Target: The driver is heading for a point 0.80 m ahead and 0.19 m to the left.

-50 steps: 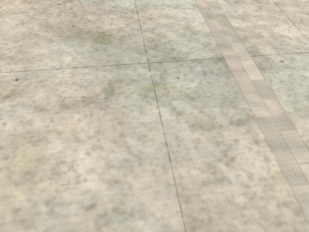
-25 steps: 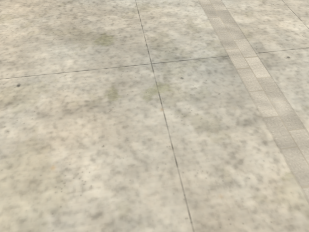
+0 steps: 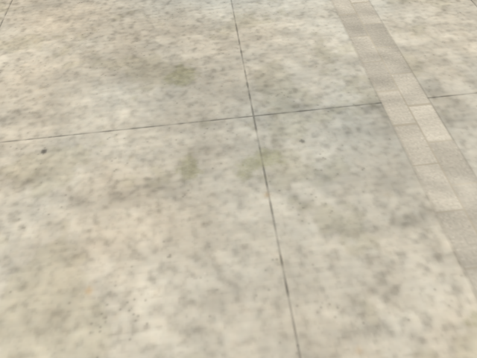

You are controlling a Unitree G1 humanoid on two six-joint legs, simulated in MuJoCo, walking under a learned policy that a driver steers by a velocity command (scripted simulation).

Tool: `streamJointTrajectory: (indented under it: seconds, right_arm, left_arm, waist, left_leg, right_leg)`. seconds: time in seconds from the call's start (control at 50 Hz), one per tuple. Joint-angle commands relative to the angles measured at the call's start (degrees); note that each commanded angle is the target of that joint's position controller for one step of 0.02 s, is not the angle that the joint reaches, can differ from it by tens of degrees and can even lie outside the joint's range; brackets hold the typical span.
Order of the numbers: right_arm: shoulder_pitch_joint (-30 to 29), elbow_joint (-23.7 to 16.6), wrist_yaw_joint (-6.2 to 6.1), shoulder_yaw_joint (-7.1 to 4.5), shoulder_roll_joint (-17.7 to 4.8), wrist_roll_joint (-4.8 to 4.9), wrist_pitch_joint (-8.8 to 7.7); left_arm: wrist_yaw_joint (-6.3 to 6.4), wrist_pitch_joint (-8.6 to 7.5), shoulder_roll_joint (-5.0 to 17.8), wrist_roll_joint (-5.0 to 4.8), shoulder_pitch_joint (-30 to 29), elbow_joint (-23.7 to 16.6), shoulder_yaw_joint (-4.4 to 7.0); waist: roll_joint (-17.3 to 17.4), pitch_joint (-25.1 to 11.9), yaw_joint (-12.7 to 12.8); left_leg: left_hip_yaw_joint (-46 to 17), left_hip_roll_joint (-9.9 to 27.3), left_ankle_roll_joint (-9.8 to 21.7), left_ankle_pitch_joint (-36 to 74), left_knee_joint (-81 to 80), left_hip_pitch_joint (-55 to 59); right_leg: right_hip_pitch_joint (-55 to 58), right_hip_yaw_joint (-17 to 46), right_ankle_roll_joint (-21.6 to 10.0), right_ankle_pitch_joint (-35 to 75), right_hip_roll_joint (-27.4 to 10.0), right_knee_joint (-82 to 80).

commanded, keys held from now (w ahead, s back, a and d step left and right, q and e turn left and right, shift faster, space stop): w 0.52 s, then w+q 0.10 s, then q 0.38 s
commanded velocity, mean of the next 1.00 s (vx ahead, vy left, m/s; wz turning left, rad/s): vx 0.39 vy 0.00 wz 0.17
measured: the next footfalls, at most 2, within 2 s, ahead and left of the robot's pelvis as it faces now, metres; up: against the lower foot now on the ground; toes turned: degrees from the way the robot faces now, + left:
left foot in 0.18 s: +0.30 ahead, +0.14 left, +0.00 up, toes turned +3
right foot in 0.72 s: +0.62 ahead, -0.10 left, +0.00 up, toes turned +3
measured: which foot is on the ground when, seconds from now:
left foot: up 0.00-0.16, down 0.18-0.74, up 0.76-1.00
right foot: down 0.00-0.18, up 0.20-0.70, down 0.72-1.00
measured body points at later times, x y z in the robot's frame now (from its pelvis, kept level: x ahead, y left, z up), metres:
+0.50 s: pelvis +0.28 +0.06 +0.00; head +0.29 +0.06 +0.45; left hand +0.43 +0.32 -0.11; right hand +0.28 -0.20 -0.14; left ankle +0.26 +0.14 -0.74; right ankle +0.42 -0.12 -0.67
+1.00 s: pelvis +0.49 +0.00 +0.00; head +0.54 +0.00 +0.44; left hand +0.56 +0.29 -0.12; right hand +0.66 -0.26 -0.13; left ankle +0.51 +0.14 -0.68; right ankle +0.58 -0.10 -0.74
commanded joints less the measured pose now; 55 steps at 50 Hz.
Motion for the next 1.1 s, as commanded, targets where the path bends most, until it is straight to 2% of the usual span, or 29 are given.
streamJointTrajectory:
  seconds: [0.02, 0.08, 0.12, 0.14, 0.16, 0.18, 0.2, 0.22, 0.24, 0.26, 0.28, 0.3, 0.32, 0.36, 0.44, 0.54, 0.62, 0.68, 0.72, 0.74, 0.76, 0.78, 0.8, 0.82, 0.84, 0.86, 0.92, 1.02, 1.1]
  right_arm:
    - [-10.9, -5.95, 0.84, 0.98, -0.38, 0.27, -0.61]
    - [-13.99, -7.8, 1.73, 1.12, -1.54, 0.52, -0.89]
    - [-12.44, -8.11, 2.14, 0.54, -3.32, 0.38, -1.24]
    - [-9.4, -7.57, 2.05, -0.16, -4.83, 0.25, -1.3]
    - [-2.35, -5.73, 1.75, -1.29, -6.81, 0.27, -1.24]
    - [7.92, -2.62, 1.22, -2.61, -9.12, 0.37, -0.93]
    - [18.38, -0.43, 0.44, -3.68, -13.49, -0.51, -0.54]
    - [20.44, 0.81, 1.14, -3.3, -14.54, -1.37, -0.58]
    - [17.6, 0.71, 1.33, -1.91, -9.31, -0.92, -0.87]
    - [11.95, -0.11, 1.3, -1.17, -7.13, -0.66, -1.28]
    - [7.01, -1.09, 1.49, -0.61, -5.78, -0.89, -1.78]
    - [4.64, -1.19, 1.8, -0.26, -4.37, -1.52, -2.18]
    - [4.06, -0.74, 1.95, 0.1, -3.35, -2.1, -2.45]
    - [5.56, 0.52, 1.73, 0.28, -3.2, -1.88, -2.47]
    - [10.39, 2.03, -0.26, -0.27, -6.73, -1.88, -2.25]
    - [16.34, 3.2, -1.27, -0.28, -7.42, -1.09, -1.54]
    - [20.93, 4.57, -1.47, -0.56, -8.01, -0.44, -0.51]
    - [20.36, 4.52, -2.11, -1.1, -8.97, -0.53, 0.78]
    - [17.64, 2.64, -2.27, -0.92, -8.35, -0.54, 1.24]
    - [16.02, -0.48, -2.36, 0.07, -5.68, -1.51, 1.07]
    - [26.88, 0.08, -2.13, 2.11, 1.83, -1.19, 0.56]
    - [25.66, 0.6, -2.17, 0.36, -5.36, -0.07, 0.51]
    - [20.18, -1.08, -2.41, -0.73, -8.08, 0.94, 0.96]
    - [17.78, -1.71, -2.87, -0.83, -7.31, 0.7, 1.81]
    - [17.33, -1.7, -3.25, -1.38, -6.95, 0.06, 2.98]
    - [18.63, -1.95, -3.38, -1.54, -5.5, 0.0, 4.38]
    - [18.11, -4.15, -3.58, -1.7, -3.47, -0.22, 6.45]
    - [11.47, -8.16, -2.22, -1.93, -4.42, -0.7, 6.81]
    - [6.95, -11.02, -0.79, -2.44, -5.79, -0.7, 7.48]
  left_arm:
    - [0.71, -0.4, 10.32, -0.35, 2.14, -2.03, 1.82]
    - [0.73, -0.2, 10.3, -1.06, 3.24, -1.48, 2.29]
    - [0.74, 0.14, 11.34, -1.05, 1.97, -1.89, 2.87]
    - [0.77, 0.38, 12.24, -0.93, 1.21, -2.22, 3.25]
    - [0.78, 0.85, 12.61, -0.69, 0.17, -2.53, 3.46]
    - [0.74, 1.17, 12.19, -0.44, -0.87, -3.2, 3.27]
    - [0.59, 1.09, 9.76, 0.57, -0.34, -4.75, 2.37]
    - [-0.25, -0.26, 0.49, -0.59, 7.39, -4.48, 0.08]
    - [-0.55, -1.89, 6.66, -2.25, 1.08, -5.04, 1.56]
    - [-0.53, -2.65, 9.56, -3.41, -4.82, -7.33, 2.44]
    - [0.06, -2.87, 9.65, -3.06, -7.32, -7.81, 2.56]
    - [0.58, -2.44, 9.29, -2.11, -7.99, -7.77, 3.18]
    - [0.68, -1.57, 8.07, -1.76, -6.06, -7.59, 3.31]
    - [0.85, -0.22, 6.19, -1.81, -5.32, -7.78, 3.39]
    - [0.99, 0.5, 7.63, -0.75, -14.95, -11.65, 3.95]
    - [-0.14, -0.29, 6.3, -0.68, -25.56, -14.74, 3.23]
    - [-1.38, -1.04, 6.59, -1.26, -32.45, -17.39, 2.66]
    - [-1.95, -2.14, 9.07, -0.74, -30.29, -17.88, 3.32]
    - [-1.38, -2.77, 13.58, 0.14, -18.24, -14.78, 5.2]
    - [-0.69, -2.86, 18.41, 1.67, -9.22, -13.77, 6.22]
    - [-0.8, -1.87, 20.95, 1.42, -8.66, -14.04, 6.3]
    - [-0.7, -0.92, 15.82, 0.94, -9.21, -15.71, 5.1]
    - [-0.3, -0.37, 12.86, 0.6, -13.36, -16.56, 4.17]
    - [0.05, 0.01, 11.7, 0.4, -16.97, -16.73, 3.7]
    - [0.18, 0.29, 10.36, 0.46, -19.63, -16.75, 3.29]
    - [0.13, 0.38, 10.24, 1.24, -21.52, -16.57, 3.27]
    - [0.41, 0.36, 11.44, 1.92, -24.31, -16.4, 3.8]
    - [2.01, 1.63, 13.67, 0.89, -25.27, -16.28, 4.54]
    - [1.96, 3.26, 15.6, -0.23, -23.94, -15.84, 5.15]
  waist:
    - [-7.2, 8.37, 0.34]
    - [-7.14, 9.59, -0.24]
    - [-7.69, 7.34, -2.58]
    - [-8.95, 4.29, -4.63]
    - [-9.83, -0.45, -8.56]
    - [-9.49, -6.35, -13.36]
    - [-1.3, -14.79, -15.65]
    - [14.43, -24.51, -10.05]
    - [8.65, -18.58, -11.78]
    - [6.24, -9.13, -10.27]
    - [-0.04, -5.21, -8.01]
    - [-1.34, -2.81, -5.99]
    - [0.31, -2.82, -3.91]
    - [1.66, -1.25, -2.73]
    - [0.55, 2.98, -4.11]
    - [0.48, 3.95, -7.49]
    - [0.7, 5.31, -9.5]
    - [3.18, 3.22, -6.87]
    - [3.51, -4.94, -0.91]
    - [-2.72, -14.92, 1.79]
    - [-18.69, -26.34, -2.65]
    - [-13.65, -28.97, -0.71]
    - [-11.11, -20.45, -1.18]
    - [-7.83, -14.12, -2.68]
    - [-7.26, -9.82, -4.24]
    - [-8.87, -7.51, -6.2]
    - [-9.21, -4.2, -7.75]
    - [-8.09, -5.32, -6.5]
    - [-8.24, -4.39, -5.17]
  left_leg:
    - [2.65, -2.08, -0.17, 5.59, -8.82, -0.7]
    - [1.67, -2.15, 1.75, 5.1, -13.18, -0.71]
    - [2.11, -3.45, 3.55, 2.46, -14.9, 3.39]
    - [3.16, -5.14, 4.5, 0.85, -14.49, 8.58]
    - [4.41, -7.12, 5.88, -0.09, -14.2, 17.62]
    - [3.56, -6.77, 7.6, 0.97, -14.1, 32.01]
    - [-11.52, 5.63, 11.1, -2.04, -12.87, 50.61]
    - [-41.59, 18.25, 20.07, -17.55, -23.78, 64.4]
    - [-43.25, 15.83, 16.9, -21.56, -29.21, 58.99]
    - [-33.66, 14.26, 14.38, -16.96, -30.21, 49.82]
    - [-26.33, 12.47, 13.22, -8.6, -31.63, 40.08]
    - [-20.66, 10.37, 12.41, -3.02, -32.85, 32.78]
    - [-17.14, 8.75, 12.01, -1.74, -34.29, 28.7]
    - [-13.66, 7.49, 12.63, -2.14, -37.05, 24.63]
    - [-11.14, 7.6, 13.2, -1.8, -40.32, 24.93]
    - [-6.02, 5.1, 10.48, 1.98, -39.76, 28.2]
    - [-7.79, 6.79, 10.48, 1.94, -35.79, 33.78]
    - [-9.59, 7.34, 7.97, 14.8, -27.5, 36.81]
    - [-7.52, 2.37, 4.25, 23.91, -13.12, 33.88]
    - [-4.59, -2.56, 1.26, 7.06, 4.13, 21.96]
    - [-3.02, -10.13, -1.94, -36.75, 23.59, 3.09]
    - [-9.63, -7.11, -2.15, -36.67, 29.87, 1.62]
    - [-7.49, -4.68, -2.25, -33.14, 30.72, -2.45]
    - [-5.51, -2.31, -2.92, -29.43, 29.01, -2.37]
    - [-4.95, -0.68, -3.38, -26.54, 27.2, -0.15]
    - [-4.58, 0.42, -3.51, -24.31, 25.71, 4.68]
    - [-2.5, 0.32, -3.69, -19.82, 20.53, 7.5]
    - [-1.0, 0.94, -2.96, -10.3, 6.87, 10.33]
    - [1.4, -0.41, -1.71, -12.79, -0.56, 12.07]
  right_leg:
    - [-5.8, 6.37, -7.52, 18.78, -12.72, -6.91]
    - [-0.81, 5.58, -7.17, 22.06, -15.11, -5.52]
    - [2.73, 4.46, -6.14, 33.87, -16.17, -1.04]
    - [3.91, 3.98, -5.55, 44.76, -16.37, 3.23]
    - [3.5, 2.69, -4.66, 54.53, -15.36, 11.51]
    - [-2.52, 1.44, -3.0, 54.97, -13.06, 23.54]
    - [-17.54, 0.04, -1.55, 32.82, -8.97, 43.03]
    - [-35.67, 5.46, 0.98, -14.37, 2.26, 61.76]
    - [-41.49, 11.69, -0.54, -15.05, -0.25, 68.28]
    - [-44.77, 9.29, -1.48, -10.15, -3.0, 68.62]
    - [-41.67, 8.15, -1.63, -4.41, -6.11, 65.82]
    - [-38.51, 7.51, -1.57, -1.45, -7.95, 62.79]
    - [-34.74, 8.05, -1.72, 0.21, -9.51, 60.77]
    - [-33.43, 7.38, -1.32, 0.24, -10.41, 56.66]
    - [-42.47, 6.51, 1.3, 9.57, -11.49, 45.06]
    - [-41.43, 3.58, 2.02, 22.56, -8.39, 27.57]
    - [-40.94, 3.41, 2.43, 20.22, -6.01, 19.75]
    - [-34.0, 3.63, 1.22, 16.65, -3.42, 15.15]
    - [-16.08, 2.37, -1.53, 24.6, -2.71, 12.7]
    - [2.42, 11.71, -5.2, 43.94, -13.99, 17.94]
    - [21.99, 30.36, -15.23, 55.55, -30.68, 18.84]
    - [17.99, 32.11, -14.45, 46.57, -27.64, 15.52]
    - [10.72, 23.19, -12.02, 42.07, -25.2, 14.1]
    - [2.08, 17.99, -10.53, 38.75, -22.56, 11.85]
    - [-6.06, 13.84, -9.98, 34.49, -20.81, 9.39]
    - [-13.58, 10.46, -9.63, 30.21, -19.46, 6.55]
    - [-21.05, 4.59, -11.39, 24.72, -19.06, 1.51]
    - [-18.22, -1.17, -10.95, 19.72, -19.81, 0.14]
    - [-13.87, -2.44, -9.35, 16.32, -21.39, 2.48]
